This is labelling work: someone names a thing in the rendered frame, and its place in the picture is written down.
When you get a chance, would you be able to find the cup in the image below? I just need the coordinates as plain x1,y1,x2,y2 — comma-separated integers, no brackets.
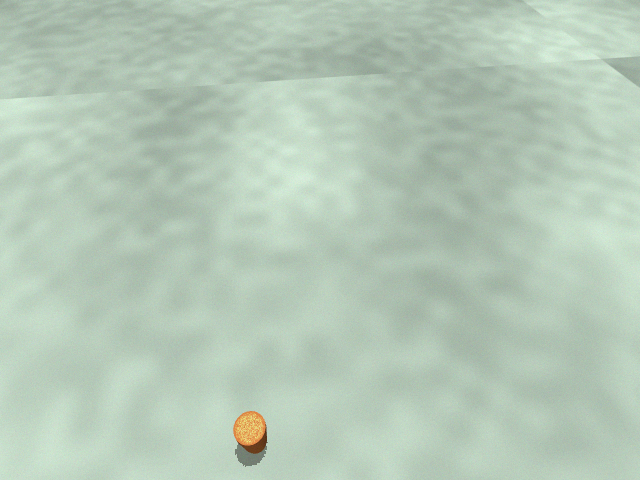
233,411,267,454

